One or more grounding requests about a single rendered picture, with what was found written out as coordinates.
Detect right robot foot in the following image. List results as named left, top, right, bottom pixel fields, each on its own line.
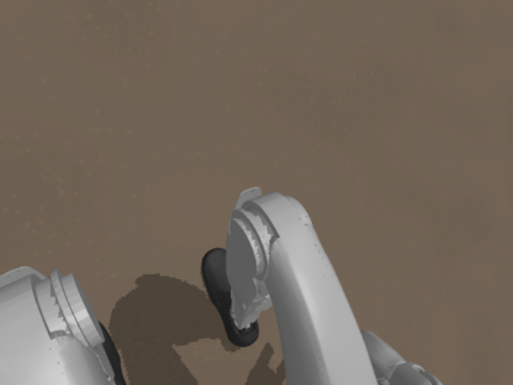
left=201, top=248, right=259, bottom=347

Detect right robot arm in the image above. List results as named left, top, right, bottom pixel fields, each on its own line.
left=390, top=362, right=442, bottom=385

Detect left robot foot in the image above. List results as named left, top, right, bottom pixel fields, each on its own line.
left=99, top=321, right=127, bottom=385

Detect right robot hand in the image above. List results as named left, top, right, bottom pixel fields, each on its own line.
left=360, top=330, right=407, bottom=385

